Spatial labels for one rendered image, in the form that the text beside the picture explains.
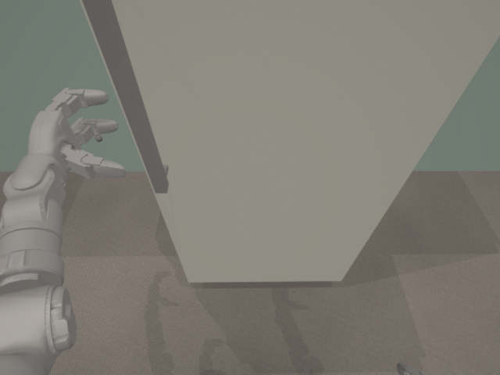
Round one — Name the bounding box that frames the robot left upper arm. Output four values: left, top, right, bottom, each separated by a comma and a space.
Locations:
0, 284, 77, 375

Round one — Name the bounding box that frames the robot left forearm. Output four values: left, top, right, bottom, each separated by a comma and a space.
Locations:
0, 154, 68, 295

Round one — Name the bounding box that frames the fridge door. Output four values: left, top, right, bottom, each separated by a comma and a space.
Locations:
80, 0, 500, 283

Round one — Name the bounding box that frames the robot left hand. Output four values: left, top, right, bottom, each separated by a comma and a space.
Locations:
27, 87, 127, 180

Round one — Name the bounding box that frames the handle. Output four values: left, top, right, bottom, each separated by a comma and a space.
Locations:
82, 0, 169, 194

